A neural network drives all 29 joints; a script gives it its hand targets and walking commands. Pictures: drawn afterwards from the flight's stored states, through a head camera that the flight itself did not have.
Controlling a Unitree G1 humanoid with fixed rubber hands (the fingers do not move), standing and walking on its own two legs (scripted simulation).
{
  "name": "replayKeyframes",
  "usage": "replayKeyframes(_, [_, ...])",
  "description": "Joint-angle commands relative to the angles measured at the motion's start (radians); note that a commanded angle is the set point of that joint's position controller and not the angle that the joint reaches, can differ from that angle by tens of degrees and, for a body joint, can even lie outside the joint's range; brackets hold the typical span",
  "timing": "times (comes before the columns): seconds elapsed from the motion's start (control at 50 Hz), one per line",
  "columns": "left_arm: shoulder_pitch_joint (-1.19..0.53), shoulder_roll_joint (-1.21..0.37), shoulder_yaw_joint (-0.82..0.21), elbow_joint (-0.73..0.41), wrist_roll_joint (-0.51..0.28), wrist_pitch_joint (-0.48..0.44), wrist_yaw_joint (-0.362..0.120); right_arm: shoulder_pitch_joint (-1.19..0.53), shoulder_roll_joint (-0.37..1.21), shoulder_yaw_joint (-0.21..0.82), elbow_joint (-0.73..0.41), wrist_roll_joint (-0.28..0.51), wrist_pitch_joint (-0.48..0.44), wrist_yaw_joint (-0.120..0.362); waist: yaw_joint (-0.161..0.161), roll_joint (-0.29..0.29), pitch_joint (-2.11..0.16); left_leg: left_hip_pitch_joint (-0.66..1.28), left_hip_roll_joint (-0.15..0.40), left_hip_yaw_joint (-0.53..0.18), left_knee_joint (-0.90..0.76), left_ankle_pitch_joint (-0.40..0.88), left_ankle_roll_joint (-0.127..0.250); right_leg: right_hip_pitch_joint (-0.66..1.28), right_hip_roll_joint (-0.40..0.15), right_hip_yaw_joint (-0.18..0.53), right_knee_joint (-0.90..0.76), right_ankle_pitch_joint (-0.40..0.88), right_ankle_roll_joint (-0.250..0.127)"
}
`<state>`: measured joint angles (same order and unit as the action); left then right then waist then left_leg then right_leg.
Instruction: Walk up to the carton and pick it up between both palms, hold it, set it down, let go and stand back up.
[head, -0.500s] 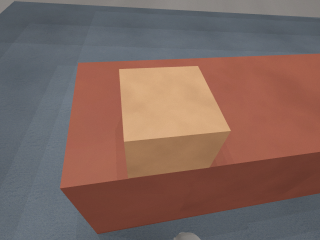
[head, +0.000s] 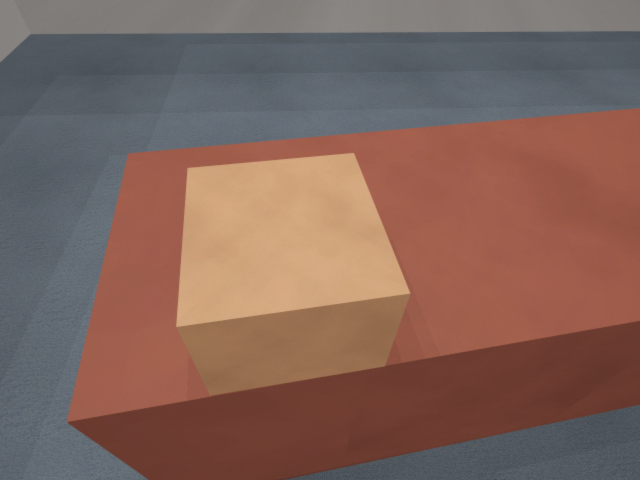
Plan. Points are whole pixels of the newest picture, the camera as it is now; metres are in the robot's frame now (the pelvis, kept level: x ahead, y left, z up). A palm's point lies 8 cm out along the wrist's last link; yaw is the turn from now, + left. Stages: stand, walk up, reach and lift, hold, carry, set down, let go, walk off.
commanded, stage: walk up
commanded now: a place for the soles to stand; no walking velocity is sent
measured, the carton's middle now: (286, 267) +0.43 +0.04 -0.01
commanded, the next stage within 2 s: none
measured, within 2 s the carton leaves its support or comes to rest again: neither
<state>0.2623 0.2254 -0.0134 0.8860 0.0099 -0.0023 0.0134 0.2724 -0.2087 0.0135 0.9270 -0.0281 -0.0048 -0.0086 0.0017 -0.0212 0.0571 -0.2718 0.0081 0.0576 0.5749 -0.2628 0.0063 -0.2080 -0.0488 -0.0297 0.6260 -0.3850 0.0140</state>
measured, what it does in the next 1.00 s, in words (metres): steps on the spot: right foot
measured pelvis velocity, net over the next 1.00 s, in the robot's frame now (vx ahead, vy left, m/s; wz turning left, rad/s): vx -0.07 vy -0.07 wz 0.23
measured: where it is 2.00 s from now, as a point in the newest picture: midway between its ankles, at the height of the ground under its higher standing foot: outside the picture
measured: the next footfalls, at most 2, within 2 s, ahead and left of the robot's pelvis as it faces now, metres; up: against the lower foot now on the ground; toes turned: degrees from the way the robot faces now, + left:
right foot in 0.86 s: -0.01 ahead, -0.16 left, +0.00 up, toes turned +11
left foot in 1.16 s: -0.07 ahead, +0.08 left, +0.00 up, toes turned +14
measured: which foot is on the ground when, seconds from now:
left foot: down 0.00-0.88, up 0.90-1.00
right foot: down 0.00-0.62, up 0.64-0.84, down 0.86-1.00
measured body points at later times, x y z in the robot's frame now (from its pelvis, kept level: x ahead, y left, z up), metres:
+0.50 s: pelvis -0.01 +0.00 +0.01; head +0.00 +0.00 +0.46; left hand +0.02 +0.26 -0.13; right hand +0.06 -0.24 -0.14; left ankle +0.02 +0.12 -0.73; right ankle -0.03 -0.12 -0.73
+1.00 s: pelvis -0.07 -0.07 +0.00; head -0.05 -0.08 +0.45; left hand -0.07 +0.20 -0.12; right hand +0.08 -0.31 -0.14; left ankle -0.05 +0.09 -0.69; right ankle -0.05 -0.17 -0.73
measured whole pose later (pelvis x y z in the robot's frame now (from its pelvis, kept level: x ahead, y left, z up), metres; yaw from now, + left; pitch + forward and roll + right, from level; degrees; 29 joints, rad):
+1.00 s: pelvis -0.07 -0.07 +0.00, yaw +13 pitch -1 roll +1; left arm 0.23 0.22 0.00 0.92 0.01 0.04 0.02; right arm 0.21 -0.29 -0.04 0.89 -0.03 0.05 -0.03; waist 0.00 0.04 0.06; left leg -0.46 -0.08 -0.17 0.85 -0.42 -0.02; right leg -0.23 -0.02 -0.04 0.58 -0.33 -0.02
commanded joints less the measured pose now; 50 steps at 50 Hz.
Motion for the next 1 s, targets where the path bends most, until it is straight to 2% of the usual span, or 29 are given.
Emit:
replayKeyframes(0.0, [0.04, 0.108, 0.005, -0.034, -0.004, -0.009, 0.014, -0.015, -0.132, -0.022, -0.044, 0.02, 0.004, 0.005, -0.002, 0.096, -0.013, 0.007, 0.101, -0.129, -0.115, 0.292, 0.071, 0.014, -0.083, 0.085, -0.177, 0.267, -0.056])
replayKeyframes(0.08, [0.041, 0.131, 0.008, -0.01, -0.002, -0.024, 0.009, 0.032, -0.132, -0.016, -0.008, 0.021, -0.007, 0.004, -0.016, 0.028, -0.067, 0.095, 0.105, -0.138, -0.089, 0.408, 0.068, 0.023, -0.086, 0.051, -0.178, 0.365, -0.069])
replayKeyframes(0.1, [0.047, 0.122, 0.001, -0.009, -0.002, -0.026, 0.009, 0.012, -0.133, -0.019, -0.002, 0.018, -0.008, 0.006, -0.005, 0.054, -0.046, 0.083, 0.099, -0.134, -0.076, 0.412, 0.063, 0.015, -0.085, 0.051, -0.19, 0.384, -0.06])
replayKeyframes(0.18, [0.016, 0.118, 0.001, -0.009, -0.002, -0.021, 0.007, 0.006, -0.136, -0.016, 0.006, 0.026, -0.008, 0.003, -0.017, 0.002, -0.08, 0.09, 0.096, -0.147, -0.09, 0.353, 0.062, 0.026, -0.078, 0.028, -0.203, 0.285, -0.065])
replayKeyframes(0.22, [0.019, 0.118, 0.004, -0.001, 0.003, -0.022, 0.007, -0.018, -0.141, -0.02, 0.02, 0.016, -0.005, 0.005, -0.003, 0.025, -0.054, 0.07, 0.084, -0.145, -0.099, 0.321, 0.055, 0.023, -0.088, 0.026, -0.23, 0.265, -0.067])
replayKeyframes(0.24, [0.013, 0.123, 0.003, -0.001, 0.002, -0.021, 0.008, -0.008, -0.148, -0.023, 0.014, 0.019, -0.005, 0.004, -0.014, 0.029, -0.068, 0.074, 0.086, -0.153, -0.1, 0.32, 0.054, 0.035, -0.097, 0.022, -0.228, 0.256, -0.074])
replayKeyframes(0.26, [0.009, 0.122, -0.001, 0.004, 0.0, -0.021, 0.006, -0.012, -0.141, -0.021, 0.014, 0.018, -0.004, 0.002, -0.01, -0.004, -0.058, 0.086, 0.084, -0.16, -0.105, 0.306, 0.055, 0.007, -0.093, 0.033, -0.235, 0.235, -0.078])
replayKeyframes(0.3, [-0.001, 0.118, 0.001, 0.013, -0.004, -0.018, 0.004, -0.014, -0.147, -0.02, 0.024, 0.019, -0.004, 0.001, -0.012, -0.009, -0.024, 0.06, 0.073, -0.158, -0.117, 0.235, 0.053, -0.003, -0.097, 0.026, -0.258, 0.159, -0.081])
replayKeyframes(0.34, [-0.002, 0.125, 0.003, 0.019, -0.003, -0.015, 0.007, -0.015, -0.145, -0.021, 0.026, 0.023, -0.003, 0.003, -0.019, 0.032, -0.016, 0.02, 0.065, -0.165, -0.126, 0.202, 0.042, 0.02, -0.093, 0.016, -0.267, 0.123, -0.083])
replayKeyframes(0.44, [0.013, 0.136, 0.001, 0.037, -0.002, -0.013, 0.006, 0.006, -0.156, -0.015, 0.046, 0.023, -0.009, 0.0, -0.018, -0.005, -0.002, 0.004, 0.063, -0.18, -0.12, 0.202, 0.041, 0.019, -0.094, -0.002, -0.279, 0.092, -0.079])
replayKeyframes(0.46, [0.023, 0.138, 0.002, 0.038, -0.005, -0.011, 0.006, 0.008, -0.16, -0.016, 0.04, 0.019, -0.009, 0.0, -0.009, 0.009, -0.033, 0.023, 0.064, -0.195, -0.126, 0.146, 0.042, 0.017, -0.095, -0.003, -0.287, 0.038, -0.08])
replayKeyframes(0.48, [0.012, 0.146, 0.004, 0.038, -0.001, -0.008, 0.006, 0.015, -0.159, -0.014, 0.046, 0.021, -0.007, -0.001, -0.013, -0.017, -0.019, 0.0, 0.058, -0.196, -0.131, 0.11, 0.038, 0.012, -0.093, -0.006, -0.294, -0.002, -0.081])
replayKeyframes(0.52, [0.007, 0.156, 0.01, 0.033, 0.003, -0.004, 0.006, 0.02, -0.161, -0.013, 0.052, 0.02, -0.005, -0.003, -0.014, -0.006, 0.017, -0.015, 0.043, -0.19, -0.121, 0.111, 0.03, -0.003, -0.109, -0.003, -0.304, -0.028, -0.089])
replayKeyframes(0.54, [0.005, 0.159, 0.008, 0.044, 0.012, -0.004, 0.006, 0.022, -0.162, -0.014, 0.047, 0.025, -0.01, -0.004, -0.02, 0.035, 0.015, -0.025, 0.043, -0.201, -0.124, 0.128, 0.039, 0.011, -0.099, -0.015, -0.288, 0.001, -0.082])
replayKeyframes(0.56, [-0.086, 0.234, 0.043, 0.038, 0.006, 0.02, 0.016, -0.034, -0.205, -0.036, -0.025, 0.014, -0.025, -0.018, -0.04, 0.016, 0.106, -0.096, 0.103, -0.262, -0.104, 0.424, 0.055, -0.006, -0.057, -0.069, -0.124, 0.181, -0.067])
replayKeyframes(0.58, [-0.043, 0.214, 0.04, 0.032, 0.013, 0.028, 0.017, 0.022, -0.24, -0.047, -0.017, 0.011, -0.034, -0.023, -0.028, 0.078, -0.011, -0.035, 0.163, -0.351, -0.133, 0.531, 0.091, 0.017, -0.03, -0.073, -0.025, 0.15, -0.049])
replayKeyframes(0.62, [-0.014, 0.153, 0.029, 0.023, 0.013, 0.049, 0.02, 0.048, -0.28, -0.073, -0.033, 0.013, -0.031, -0.036, -0.032, 0.184, -0.083, 0.036, 0.256, -0.53, -0.204, 0.462, 0.191, -0.052, 0.033, -0.033, 0.087, -0.114, -0.018])
replayKeyframes(0.64, [-0.022, 0.14, 0.026, 0.015, 0.014, 0.056, 0.021, 0.039, -0.272, -0.08, -0.049, 0.016, -0.024, -0.043, -0.037, 0.211, -0.093, 0.062, 0.288, -0.586, -0.227, 0.418, 0.231, -0.113, 0.034, 0.019, 0.181, -0.225, -0.014])
replayKeyframes(0.68, [-0.028, 0.142, 0.028, 0.007, 0.01, 0.065, 0.023, -0.003, -0.243, -0.088, -0.083, 0.011, -0.008, -0.058, -0.035, 0.195, -0.109, 0.083, 0.295, -0.568, -0.215, 0.426, 0.257, -0.165, 0.013, 0.083, 0.284, -0.235, -0.002])
replayKeyframes(0.74, [-0.021, 0.152, 0.039, -0.002, 0.01, 0.071, 0.023, -0.049, -0.218, -0.087, -0.122, -0.001, 0.008, -0.059, -0.02, 0.176, -0.158, 0.069, 0.228, -0.468, -0.182, 0.446, 0.208, -0.122, 0.014, 0.079, 0.22, -0.138, 0.014])
replayKeyframes(0.78, [0.021, 0.132, 0.039, 0.0, 0.007, 0.07, 0.013, -0.083, -0.216, -0.083, -0.136, -0.007, 0.022, -0.051, 0.0, 0.179, -0.188, 0.023, 0.174, -0.419, -0.158, 0.271, 0.161, -0.032, 0.033, 0.037, 0.063, -0.079, 0.006])
replayKeyframes(0.82, [0.075, 0.117, 0.046, 0.014, -0.001, 0.063, 0.003, -0.107, -0.212, -0.07, -0.134, -0.008, 0.042, -0.04, 0.032, 0.143, -0.178, -0.08, 0.114, -0.375, -0.101, 0.067, 0.094, 0.097, 0.058, -0.012, -0.165, 0.084, -0.022])
replayKeyframes(0.84, [0.056, 0.16, 0.057, -0.001, 0.0, 0.06, 0.001, -0.062, -0.18, -0.059, -0.137, -0.004, 0.048, -0.034, 0.016, 0.039, -0.129, -0.18, 0.046, -0.328, -0.025, -0.09, 0.04, 0.101, -0.026, 0.114, -0.255, 0.044, -0.054])
replayKeyframes(0.86, [0.026, 0.237, 0.068, -0.022, -0.008, 0.057, 0.004, -0.022, -0.118, -0.041, -0.141, 0.016, 0.045, -0.03, 0.01, -0.152, -0.071, -0.3, -0.108, -0.186, 0.126, -0.253, -0.011, 0.028, -0.244, 0.417, -0.411, -0.208, -0.118])
replayKeyframes(0.88, [-0.037, 0.293, 0.09, -0.032, -0.022, 0.051, 0.012, -0.042, -0.158, -0.064, -0.122, -0.01, 0.056, -0.041, 0.026, -0.148, 0.007, -0.166, -0.074, -0.183, 0.339, -0.334, -0.034, -0.275, -0.398, 0.518, -0.475, -0.415, -0.209])
replayKeyframes(0.9, [-0.099, 0.231, 0.073, -0.033, -0.015, 0.04, 0.02, -0.049, -0.183, -0.075, -0.11, -0.012, 0.059, -0.036, -0.005, -0.073, 0.092, -0.116, -0.066, -0.243, 0.399, -0.277, -0.024, -0.365, -0.335, 0.458, -0.487, -0.363, -0.196])
replayKeyframes(0.92, [-0.14, 0.173, 0.052, -0.044, -0.006, 0.026, 0.023, -0.03, -0.178, -0.076, -0.086, 0.004, 0.052, -0.029, -0.033, -0.023, 0.124, -0.168, -0.065, -0.269, 0.362, -0.215, -0.024, -0.277, -0.236, 0.321, -0.43, -0.191, -0.134])
replayKeyframes(0.94, [-0.153, 0.171, 0.05, -0.055, 0.008, 0.013, 0.025, 0.008, -0.156, -0.071, -0.051, 0.014, 0.043, -0.022, -0.049, -0.052, 0.11, -0.196, -0.067, -0.271, 0.343, -0.169, -0.028, -0.19, -0.187, 0.253, -0.378, -0.011, -0.096])
replayKeyframes(0.98, [-0.097, 0.161, 0.049, -0.049, 0.004, -0.01, 0.012, 0.042, -0.135, -0.059, -0.022, -0.014, 0.026, -0.017, -0.031, -0.117, 0.042, -0.181, -0.04, -0.236, 0.269, -0.137, -0.035, -0.048, -0.179, 0.227, -0.327, 0.151, -0.103])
